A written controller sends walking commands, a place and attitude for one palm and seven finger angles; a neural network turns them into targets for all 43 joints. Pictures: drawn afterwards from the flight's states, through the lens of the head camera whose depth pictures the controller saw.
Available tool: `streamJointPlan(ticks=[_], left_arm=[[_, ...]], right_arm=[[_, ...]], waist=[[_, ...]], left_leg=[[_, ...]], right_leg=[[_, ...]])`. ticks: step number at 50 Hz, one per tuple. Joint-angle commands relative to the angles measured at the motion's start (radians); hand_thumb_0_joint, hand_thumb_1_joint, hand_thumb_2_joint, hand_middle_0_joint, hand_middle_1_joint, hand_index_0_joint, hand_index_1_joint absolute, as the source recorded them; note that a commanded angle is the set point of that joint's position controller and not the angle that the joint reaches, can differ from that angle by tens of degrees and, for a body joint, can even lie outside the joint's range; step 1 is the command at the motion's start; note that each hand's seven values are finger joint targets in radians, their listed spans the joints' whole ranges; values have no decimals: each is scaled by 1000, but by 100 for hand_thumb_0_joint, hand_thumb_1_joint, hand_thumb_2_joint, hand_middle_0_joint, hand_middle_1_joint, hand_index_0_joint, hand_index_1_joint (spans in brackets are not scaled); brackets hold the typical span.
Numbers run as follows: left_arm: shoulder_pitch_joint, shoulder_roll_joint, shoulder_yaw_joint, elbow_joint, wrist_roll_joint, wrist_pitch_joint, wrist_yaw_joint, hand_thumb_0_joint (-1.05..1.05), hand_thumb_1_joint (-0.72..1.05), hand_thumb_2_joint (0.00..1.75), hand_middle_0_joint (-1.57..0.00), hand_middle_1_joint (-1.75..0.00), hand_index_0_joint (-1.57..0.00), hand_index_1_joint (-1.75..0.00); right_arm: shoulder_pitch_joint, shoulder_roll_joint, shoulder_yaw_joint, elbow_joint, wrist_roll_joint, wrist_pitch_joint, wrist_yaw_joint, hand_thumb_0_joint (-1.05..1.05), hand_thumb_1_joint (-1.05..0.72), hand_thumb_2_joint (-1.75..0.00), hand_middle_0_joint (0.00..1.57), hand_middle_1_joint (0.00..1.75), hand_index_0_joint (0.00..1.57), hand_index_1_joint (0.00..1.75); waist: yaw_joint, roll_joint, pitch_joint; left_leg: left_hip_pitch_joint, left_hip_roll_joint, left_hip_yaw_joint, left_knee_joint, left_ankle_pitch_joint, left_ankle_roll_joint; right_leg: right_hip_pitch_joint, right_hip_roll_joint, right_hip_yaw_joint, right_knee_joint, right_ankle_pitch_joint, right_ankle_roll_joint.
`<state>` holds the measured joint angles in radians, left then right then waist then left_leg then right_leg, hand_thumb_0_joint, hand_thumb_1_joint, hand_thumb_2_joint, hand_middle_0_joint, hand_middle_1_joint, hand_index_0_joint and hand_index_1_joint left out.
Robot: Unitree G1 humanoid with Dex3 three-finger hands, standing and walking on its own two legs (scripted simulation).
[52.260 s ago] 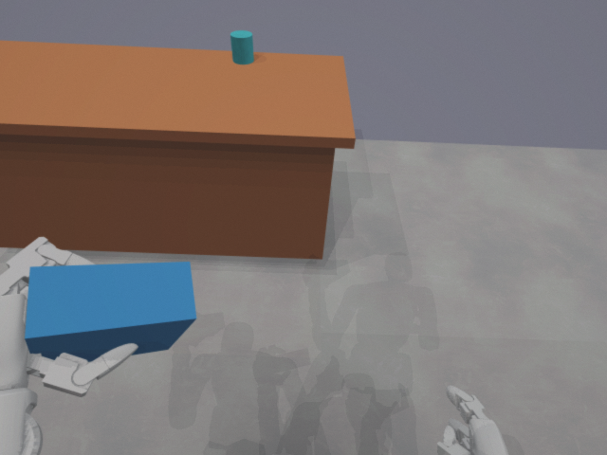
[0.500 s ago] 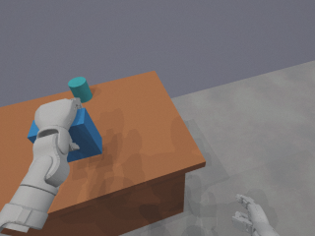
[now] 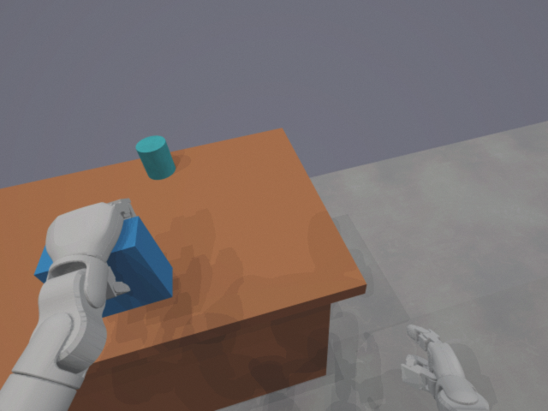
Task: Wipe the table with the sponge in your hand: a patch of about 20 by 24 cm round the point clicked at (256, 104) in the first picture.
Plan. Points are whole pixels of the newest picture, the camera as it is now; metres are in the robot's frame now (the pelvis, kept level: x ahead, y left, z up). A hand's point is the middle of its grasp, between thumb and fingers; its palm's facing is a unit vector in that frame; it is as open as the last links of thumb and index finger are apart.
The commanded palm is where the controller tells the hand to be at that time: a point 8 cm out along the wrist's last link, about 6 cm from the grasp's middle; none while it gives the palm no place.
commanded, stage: bring the sponge back beside the body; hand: left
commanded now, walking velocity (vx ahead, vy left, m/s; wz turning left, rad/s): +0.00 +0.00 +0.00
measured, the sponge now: (120, 279) +0.26 +0.29 +0.06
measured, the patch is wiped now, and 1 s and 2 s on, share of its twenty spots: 1.00 1.00 1.00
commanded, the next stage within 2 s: step back with the hand held close in 1.12 s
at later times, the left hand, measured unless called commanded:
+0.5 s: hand (93, 299) +0.21 +0.28 +0.11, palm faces +0.03 -0.12 -0.99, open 10.2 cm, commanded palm +0.17 +0.28 +0.18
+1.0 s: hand (86, 332) +0.16 +0.26 +0.10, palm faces +0.03 -0.12 -0.99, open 10.2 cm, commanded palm +0.14 +0.27 +0.18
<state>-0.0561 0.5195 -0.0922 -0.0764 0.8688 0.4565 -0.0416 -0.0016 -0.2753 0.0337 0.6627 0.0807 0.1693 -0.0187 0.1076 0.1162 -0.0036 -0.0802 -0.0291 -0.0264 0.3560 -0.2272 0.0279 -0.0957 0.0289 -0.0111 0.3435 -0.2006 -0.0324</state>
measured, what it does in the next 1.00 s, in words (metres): stands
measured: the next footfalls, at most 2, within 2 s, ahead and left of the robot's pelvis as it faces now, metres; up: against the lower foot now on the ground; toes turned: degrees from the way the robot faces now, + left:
none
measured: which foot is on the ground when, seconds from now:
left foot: down 0.00-1.00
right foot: down 0.00-1.00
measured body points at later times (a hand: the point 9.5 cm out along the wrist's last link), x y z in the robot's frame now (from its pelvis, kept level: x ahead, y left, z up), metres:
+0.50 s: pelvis -0.02 +0.00 +0.00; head -0.04 -0.05 +0.45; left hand +0.20 +0.28 +0.16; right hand +0.22 -0.21 -0.09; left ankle -0.02 +0.10 -0.75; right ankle -0.01 -0.10 -0.75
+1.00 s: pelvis -0.03 -0.01 +0.00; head -0.05 -0.05 +0.44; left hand +0.16 +0.27 +0.16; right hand +0.22 -0.21 -0.08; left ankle -0.02 +0.10 -0.75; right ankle -0.01 -0.10 -0.75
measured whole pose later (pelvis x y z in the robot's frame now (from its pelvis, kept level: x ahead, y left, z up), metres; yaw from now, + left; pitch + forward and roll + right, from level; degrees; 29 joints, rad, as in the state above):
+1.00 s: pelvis -0.03 -0.01 +0.00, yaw -1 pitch -6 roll +0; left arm 0.32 0.54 -0.02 -0.35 0.83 0.35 -0.02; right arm 0.01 -0.26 0.03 0.64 0.05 0.11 -0.04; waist 0.13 0.12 0.03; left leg -0.07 -0.01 -0.02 0.40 -0.22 0.01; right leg -0.08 0.05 0.00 0.37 -0.18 -0.05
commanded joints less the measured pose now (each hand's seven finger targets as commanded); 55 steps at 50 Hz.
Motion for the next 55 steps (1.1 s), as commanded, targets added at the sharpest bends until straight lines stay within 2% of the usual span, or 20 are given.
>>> streamJointPlan(ticks=[1, 2, 5, 7, 8, 12, 13, 17, 20, 25, 27, 28, 32, 37, 38, 43, 47, 48, 52, 55], left_arm=[[-256, 220, 116, -227, 24, -12, 4, 0, 10, 130, -120, -160, -120, -160], [-245, 251, 148, -268, 30, -21, 0, 0, 10, 130, -120, -160, -120, -160], [-227, 233, 140, -289, 36, -63, 6, 0, 10, 130, -120, -160, -120, -160], [-205, 303, 219, -329, 45, -84, 24, 0, 10, 130, -120, -160, -120, -160], [-192, 270, 199, -326, 42, -93, 35, 0, 10, 130, -120, -160, -120, -160], [-119, 304, 261, -326, 33, -93, 71, 0, 10, 130, -120, -160, -120, -160], [-117, 252, 214, -313, 28, -83, 72, 0, 10, 130, -120, -160, -120, -160], [-40, 241, 211, -340, 4, -50, 62, 0, 10, 130, -120, -160, -120, -160], [4, 207, 168, -350, -11, -45, 38, 0, 10, 130, -120, -160, -120, -160], [64, 222, 187, -427, -2, -88, 29, 0, 10, 130, -120, -160, -120, -160], [74, 292, 261, -484, 8, -113, 43, 0, 10, 130, -120, -160, -120, -160], [79, 276, 253, -491, 12, -126, 56, 0, 10, 130, -120, -160, -120, -160], [168, 293, 305, -491, 6, -140, 88, 0, 10, 130, -120, -160, -120, -160], [253, 242, 280, -497, -24, -110, 96, 0, 10, 130, -120, -160, -120, -160], [243, 207, 239, -493, -30, -101, 91, 0, 10, 130, -120, -160, -120, -160], [153, 223, 214, -501, -16, -88, 68, 0, 10, 130, -120, -160, -120, -160], [166, 277, 264, -524, 2, -117, 66, 0, 10, 130, -120, -160, -120, -160], [169, 259, 249, -526, 2, -127, 71, 0, 10, 130, -120, -160, -120, -160], [226, 277, 295, -506, -6, -141, 87, 0, 10, 130, -120, -160, -120, -160], [239, 237, 265, -469, -21, -130, 99, 0, 10, 130, -120, -160, -120, -160]], right_arm=[[-215, -105, -28, -183, -8, -50, -6, 0, -90, -90, 20, 30, 20, 30], [-232, -106, -24, -192, -9, -53, -6, 0, -90, -90, 20, 30, 20, 30], [-205, -95, -23, -186, -16, -53, -7, 0, -90, -90, 20, 30, 20, 30], [-220, -97, -22, -193, -22, -57, -8, 0, -90, -90, 20, 30, 20, 30], [-204, -84, -22, -193, -22, -59, -7, 0, -90, -90, 20, 30, 20, 30], [-220, -93, -25, -187, -22, -57, -2, 0, -90, -90, 20, 30, 20, 30], [-212, -86, -25, -185, -19, -56, 0, 0, -90, -90, 20, 30, 20, 30], [-243, -98, -29, -197, -15, -61, 5, 0, -90, -90, 20, 30, 20, 30], [-227, -99, -31, -198, -15, -64, 2, 0, -90, -90, 20, 30, 20, 30], [-212, -92, -31, -207, -23, -78, -3, 0, -90, -90, 20, 30, 20, 30], [-227, -95, -32, -216, -28, -84, -5, 0, -90, -90, 20, 30, 20, 30], [-204, -84, -35, -213, -30, -87, -7, 0, -90, -90, 20, 30, 20, 30], [-218, -87, -39, -209, -30, -88, -4, 0, -90, -90, 20, 30, 20, 30], [-234, -89, -43, -213, -27, -91, 1, 0, -90, -90, 20, 30, 20, 30], [-212, -86, -43, -208, -24, -92, -1, 0, -90, -90, 20, 30, 20, 30], [-220, -90, -36, -211, -25, -105, -18, 0, -90, -90, 20, 30, 20, 30], [-236, -89, -34, -212, -34, -112, -25, 0, -90, -90, 20, 30, 20, 30], [-207, -80, -37, -212, -34, -114, -26, 0, -90, -90, 20, 30, 20, 30], [-222, -84, -39, -207, -37, -109, -22, 0, -90, -90, 20, 30, 20, 30], [-200, -83, -43, -197, -34, -104, -19, 0, -90, -90, 20, 30, 20, 30]], waist=[[-17, -84, -213], [-9, -68, -231], [-12, -58, -214], [11, -36, -225], [8, -40, -230], [25, -1, -189], [13, -10, -179], [19, -6, -161], [3, -60, -150], [7, -54, -137], [25, -31, -151], [24, -37, -171], [36, -16, -117], [31, -17, -86], [15, -29, -93], [2, -52, -81], [19, -39, -104], [15, -41, -123], [27, -20, -85], [20, -29, -77]], left_leg=[[-5, -6, -35, -33, 297, 33], [4, -5, -43, -35, 295, 33], [5, -1, -40, -40, 279, 30], [3, -2, -52, -46, 271, 32], [-5, -2, -42, -41, 271, 32], [-14, -3, -53, -47, 262, 24], [-21, 0, -42, -45, 258, 23], [-23, -1, -53, -47, 238, 24], [-32, 1, -47, -39, 219, 30], [-25, 0, -50, -34, 195, 38], [-24, 2, -64, -37, 178, 40], [-22, 0, -52, -25, 193, 41], [-23, 3, -66, -27, 176, 34], [-25, 4, -58, -16, 181, 29], [-29, 7, -45, -11, 179, 29], [-26, 3, -43, -15, 132, 38], [-12, -1, -54, -20, 123, 39], [-16, 1, -41, -14, 132, 39], [-23, 1, -51, -19, 128, 33], [-34, 4, -41, -17, 142, 27]], right_leg=[[116, -3, 71, -19, 263, -40], [120, 9, 95, -17, 250, -48], [119, 7, 72, -22, 220, -44], [131, 21, 103, -20, 206, -54], [145, 11, 79, -14, 203, -48], [127, 23, 120, -28, 188, -60], [123, 13, 92, -24, 181, -53], [102, 17, 115, -31, 161, -55], [95, 6, 92, -28, 153, -42], [87, 9, 99, -32, 118, -40], [98, 23, 132, -29, 95, -49], [115, 13, 111, -18, 108, -44], [79, 26, 151, -41, 78, -55], [50, 19, 158, -45, 88, -53], [54, 9, 132, -38, 87, -45], [31, 7, 127, -54, 20, -36], [47, 18, 158, -61, 5, -44], [67, 8, 128, -50, 9, -37], [50, 19, 168, -65, 11, -49], [51, 7, 138, -60, 30, -43]])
